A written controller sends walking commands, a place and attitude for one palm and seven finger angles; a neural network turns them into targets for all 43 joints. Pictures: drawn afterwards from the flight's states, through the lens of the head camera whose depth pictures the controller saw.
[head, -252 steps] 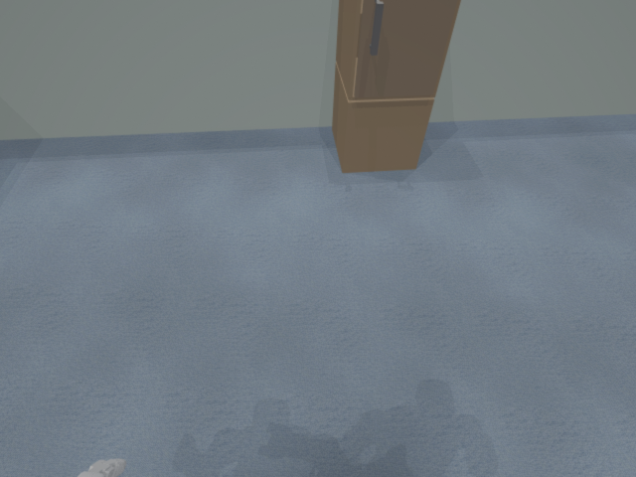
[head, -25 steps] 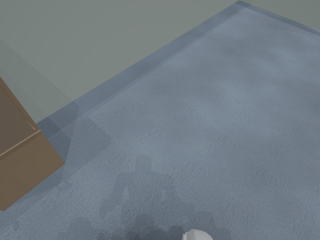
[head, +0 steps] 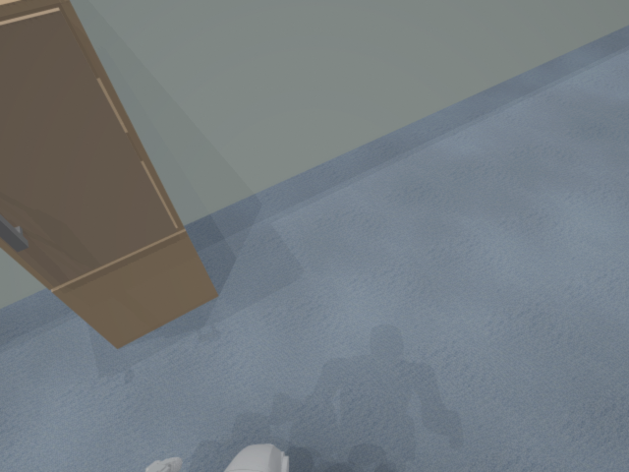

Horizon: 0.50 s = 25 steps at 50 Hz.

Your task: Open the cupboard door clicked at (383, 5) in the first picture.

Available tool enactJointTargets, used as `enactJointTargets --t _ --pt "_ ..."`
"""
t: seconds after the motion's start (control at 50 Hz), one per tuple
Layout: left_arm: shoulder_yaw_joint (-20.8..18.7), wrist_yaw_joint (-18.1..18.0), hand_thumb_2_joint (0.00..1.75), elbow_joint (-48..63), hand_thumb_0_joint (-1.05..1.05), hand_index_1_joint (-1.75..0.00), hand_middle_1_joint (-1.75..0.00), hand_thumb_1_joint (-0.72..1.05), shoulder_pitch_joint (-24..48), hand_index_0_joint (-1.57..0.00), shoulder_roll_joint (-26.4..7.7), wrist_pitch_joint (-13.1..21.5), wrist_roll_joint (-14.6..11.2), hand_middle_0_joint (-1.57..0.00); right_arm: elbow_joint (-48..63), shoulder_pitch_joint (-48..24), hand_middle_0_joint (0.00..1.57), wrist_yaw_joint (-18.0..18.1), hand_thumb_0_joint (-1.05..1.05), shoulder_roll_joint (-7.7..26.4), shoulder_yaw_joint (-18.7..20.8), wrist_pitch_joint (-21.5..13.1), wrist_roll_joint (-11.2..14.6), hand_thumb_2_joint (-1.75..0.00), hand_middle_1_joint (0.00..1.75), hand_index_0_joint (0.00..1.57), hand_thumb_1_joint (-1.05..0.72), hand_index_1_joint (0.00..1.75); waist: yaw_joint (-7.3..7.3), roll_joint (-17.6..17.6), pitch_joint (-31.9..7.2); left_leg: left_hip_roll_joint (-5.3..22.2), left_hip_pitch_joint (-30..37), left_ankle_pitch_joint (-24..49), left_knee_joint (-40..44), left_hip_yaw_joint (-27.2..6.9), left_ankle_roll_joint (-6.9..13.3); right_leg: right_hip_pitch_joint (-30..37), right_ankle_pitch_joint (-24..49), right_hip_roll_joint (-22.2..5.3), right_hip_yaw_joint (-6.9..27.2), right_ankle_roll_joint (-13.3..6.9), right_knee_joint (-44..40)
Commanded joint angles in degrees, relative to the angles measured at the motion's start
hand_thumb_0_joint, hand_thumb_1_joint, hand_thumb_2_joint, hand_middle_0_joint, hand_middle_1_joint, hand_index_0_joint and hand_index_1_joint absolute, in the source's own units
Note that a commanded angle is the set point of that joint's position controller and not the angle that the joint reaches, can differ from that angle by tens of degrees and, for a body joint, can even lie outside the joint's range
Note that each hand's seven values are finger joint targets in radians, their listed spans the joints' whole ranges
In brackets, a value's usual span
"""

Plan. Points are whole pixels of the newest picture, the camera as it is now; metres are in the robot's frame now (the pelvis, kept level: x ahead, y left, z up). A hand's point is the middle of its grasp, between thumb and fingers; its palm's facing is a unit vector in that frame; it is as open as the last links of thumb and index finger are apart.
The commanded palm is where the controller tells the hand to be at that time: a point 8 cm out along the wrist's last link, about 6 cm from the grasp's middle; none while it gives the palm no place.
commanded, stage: turn to face it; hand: left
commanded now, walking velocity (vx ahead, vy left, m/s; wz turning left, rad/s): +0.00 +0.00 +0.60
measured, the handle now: out of the picture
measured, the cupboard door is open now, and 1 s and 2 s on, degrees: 0 0 0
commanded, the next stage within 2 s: take the last steps up to it in 0.82 s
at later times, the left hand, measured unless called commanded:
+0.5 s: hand out of the picture -0.03 +0.27 -0.17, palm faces +0.34 -0.90 -0.28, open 7.4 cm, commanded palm none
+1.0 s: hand out of the picture -0.07 +0.18 -0.15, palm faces +0.50 -0.83 -0.26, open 7.4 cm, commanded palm none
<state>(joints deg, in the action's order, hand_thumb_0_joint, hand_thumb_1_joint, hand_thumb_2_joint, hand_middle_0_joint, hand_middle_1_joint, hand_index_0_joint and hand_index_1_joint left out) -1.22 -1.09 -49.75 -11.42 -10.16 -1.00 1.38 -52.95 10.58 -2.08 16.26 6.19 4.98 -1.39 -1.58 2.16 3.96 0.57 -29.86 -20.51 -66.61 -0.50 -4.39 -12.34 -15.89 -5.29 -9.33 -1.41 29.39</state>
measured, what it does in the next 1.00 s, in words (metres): steps on the spot, turning left: left foot, then right foot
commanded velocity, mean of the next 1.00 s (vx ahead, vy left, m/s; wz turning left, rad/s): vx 0.03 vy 0.01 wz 0.40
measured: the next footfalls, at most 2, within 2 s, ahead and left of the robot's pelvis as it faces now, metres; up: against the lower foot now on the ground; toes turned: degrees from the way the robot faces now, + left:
left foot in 0.28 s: -0.02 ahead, +0.15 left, +0.00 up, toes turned +17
right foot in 0.68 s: +0.07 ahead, -0.08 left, +0.00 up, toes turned +18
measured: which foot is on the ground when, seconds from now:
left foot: up 0.00-0.26, down 0.28-0.68, up 0.70-1.00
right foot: down 0.00-0.28, up 0.30-0.66, down 0.68-1.00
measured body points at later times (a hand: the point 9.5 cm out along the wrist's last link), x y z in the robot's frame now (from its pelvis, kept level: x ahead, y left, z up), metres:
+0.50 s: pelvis -0.02 +0.03 +0.00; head +0.01 +0.06 +0.44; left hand -0.05 +0.32 -0.15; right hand +0.15 -0.18 -0.13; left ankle -0.06 +0.14 -0.74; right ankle +0.01 -0.11 -0.67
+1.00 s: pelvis -0.03 -0.02 +0.00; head +0.01 -0.03 +0.45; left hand -0.10 +0.22 -0.13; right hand +0.14 -0.21 -0.16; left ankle -0.13 +0.11 -0.68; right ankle +0.03 -0.09 -0.74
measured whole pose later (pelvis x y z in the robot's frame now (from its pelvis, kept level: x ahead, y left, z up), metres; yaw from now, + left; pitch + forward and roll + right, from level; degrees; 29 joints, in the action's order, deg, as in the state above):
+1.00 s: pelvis -0.03 -0.02 +0.00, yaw +29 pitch -1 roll +2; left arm -1.2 -1.0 -54.0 -14.1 -9.5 0.1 1.7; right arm -58.0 11.5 -1.2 13.8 4.2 5.0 -1.1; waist 0.5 1.3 3.8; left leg 1.8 -21.4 -23.8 -55.1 -0.5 -4.1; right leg -12.1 -13.9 -4.6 -10.1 -2.2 27.3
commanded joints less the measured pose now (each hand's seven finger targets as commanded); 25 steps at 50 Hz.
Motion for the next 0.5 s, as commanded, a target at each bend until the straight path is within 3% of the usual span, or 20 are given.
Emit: enactJointTargets --t 0.0,0.14,0.16,0.2,0.22,0.24,0.26,0.28,0.3,0.32,0.34,0.36,0.4,0.48 --pt "-3.56 -0.82 0.90 2.93 0.00 -0.30 -0.30 0.90 -3.50 -0.20 -12.63 1.45 0.00 -0.20 4.82 -4.67 0.20 0.03 0.00 2.95 -0.20 -1.08 0.17 -0.90 0.30 0.20 -0.90 0.30 3.20 -11.23 -2.57 1.85 -2.76 -2.09 3.68 1.95 -0.91 6.24 16.32 -14.41 8.34 -4.73 -11.07" --pt "-4.73 -0.71 0.90 0.97 0.00 -0.30 -0.30 0.90 -5.05 -0.20 -15.23 0.82 0.49 -0.20 5.75 -7.28 0.20 0.19 0.00 1.96 -1.58 -2.28 0.93 -0.90 0.30 0.20 -0.90 0.30 4.72 -14.42 -6.37 2.04 5.12 -6.89 21.86 5.91 0.58 9.89 24.69 -17.89 4.98 -5.97 -6.39" --pt "-4.91 -0.62 0.90 0.81 0.00 -0.30 -0.30 0.90 -5.13 -0.20 -15.58 0.67 0.48 -0.20 5.76 -6.35 0.20 0.31 0.00 1.82 -1.66 -2.48 0.94 -0.90 0.30 0.20 -0.90 0.30 4.44 -14.36 -7.35 1.59 7.11 -5.94 24.81 6.82 0.99 9.69 25.27 -17.88 4.17 -5.49 -5.18" --pt "-5.19 -0.35 0.90 0.31 0.00 -0.30 -0.30 0.90 -4.38 -0.20 -15.52 0.31 0.06 -0.20 5.11 -3.23 0.20 0.52 0.00 2.70 -1.50 -2.97 0.74 -0.90 0.30 0.20 -0.90 0.30 2.56 -13.84 -8.17 1.32 13.87 1.41 34.77 8.05 1.85 6.49 22.72 -16.95 0.93 -2.62 -0.58" --pt "-5.16 -0.13 0.90 0.43 0.00 -0.30 -0.30 0.90 -4.17 -0.20 -14.87 0.01 -0.40 -0.20 4.46 -0.54 0.20 0.48 0.00 4.55 -1.00 -3.41 0.61 -0.90 0.30 0.20 -0.90 0.30 0.85 -10.02 -9.48 2.02 21.31 8.54 42.73 6.67 2.71 1.82 19.43 -15.38 -1.19 0.11 5.44" --pt "-4.89 0.17 0.90 1.66 0.00 -0.30 -0.30 0.90 -4.15 -0.20 -12.12 -0.31 -0.72 -0.20 4.20 2.51 0.20 0.67 0.00 10.35 0.30 -3.93 0.33 -0.90 0.30 0.20 -0.90 0.30 -0.97 4.80 -11.12 12.40 30.75 19.08 46.99 -7.45 6.80 -10.44 3.27 -9.68 -3.43 4.06 17.24" --pt "-3.65 0.45 0.90 4.97 0.00 -0.30 -0.30 0.90 -0.72 -0.20 -8.73 -0.46 -0.59 -0.20 3.74 5.88 0.20 1.07 0.00 15.44 1.50 -3.82 0.44 -0.90 0.30 0.20 -0.90 0.30 -3.13 17.26 -9.69 24.47 32.96 40.42 46.98 -20.98 14.44 -23.52 -23.18 -3.95 -1.11 7.25 27.77" --pt "-3.59 -0.02 0.90 5.48 0.00 -0.30 -0.30 0.90 3.56 -0.20 -10.21 -1.17 -0.06 -0.20 1.93 8.15 0.20 1.59 0.00 14.23 1.36 -3.78 0.37 -0.90 0.30 0.20 -0.90 0.30 -4.37 11.03 -9.24 24.25 29.33 37.10 46.41 -19.93 16.80 -23.31 -21.44 -3.70 4.90 6.61 33.80" --pt "-3.94 -0.05 0.90 4.75 0.00 -0.30 -0.30 0.90 4.18 -0.20 -9.06 -1.08 -0.38 -0.20 2.40 5.72 0.20 2.31 0.00 13.08 1.08 -3.91 0.23 -0.90 0.30 0.20 -0.90 0.30 -3.13 12.10 -8.27 20.89 27.92 35.62 45.78 -17.95 16.17 -24.67 -17.61 -3.27 6.88 6.64 36.34" --pt "-4.17 0.22 0.90 3.69 0.00 -0.30 -0.30 0.90 3.76 -0.20 -9.71 -1.03 -0.57 -0.20 3.33 1.73 0.20 2.52 0.00 11.06 0.53 -3.93 0.22 -0.90 0.30 0.20 -0.90 0.30 -1.63 10.87 -5.55 17.79 24.16 33.69 46.14 -14.34 14.87 -23.50 -13.16 -3.25 7.75 6.70 37.27" --pt "-4.28 0.60 0.90 2.70 0.00 -0.30 -0.30 0.90 1.97 -0.20 -10.00 -0.94 -0.53 -0.20 4.29 -1.33 0.20 2.49 0.00 9.49 -0.09 -4.17 0.25 -0.90 0.30 0.20 -0.90 0.30 0.21 8.16 -5.61 15.18 22.48 32.34 46.19 -11.28 13.32 -21.58 -9.50 -3.01 7.84 6.89 37.20" --pt "-4.33 0.73 0.90 1.80 0.00 -0.30 -0.30 0.90 0.27 -0.20 -9.81 -0.91 -0.45 -0.20 4.73 -2.74 0.20 2.47 0.00 8.80 -0.35 -4.38 0.26 -0.90 0.30 0.20 -0.90 0.30 1.11 7.34 -5.55 13.24 22.37 33.12 46.11 -9.28 12.51 -20.39 -7.73 -2.46 7.42 7.13 36.65" --pt "-4.05 0.62 0.90 1.62 0.00 -0.30 -0.30 0.90 -0.14 -0.20 -9.79 -1.00 -0.60 -0.20 4.68 -2.02 0.20 2.45 0.00 8.52 -0.45 -4.47 0.32 -0.90 0.30 0.20 -0.90 0.30 0.82 6.31 -6.04 12.26 22.74 34.05 45.98 -8.78 12.78 -18.36 -7.43 -1.46 7.48 7.40 33.14" --pt "-3.63 0.24 0.90 2.90 0.00 -0.30 -0.30 0.90 2.24 -0.20 -8.83 -1.04 -0.77 -0.20 4.00 -0.02 0.20 2.42 0.00 8.75 -0.18 -4.09 0.09 -0.90 0.30 0.20 -0.90 0.30 -0.20 5.94 -5.42 12.88 23.10 32.08 46.11 -12.85 14.34 -16.26 -9.35 0.20 7.68 7.33 25.81"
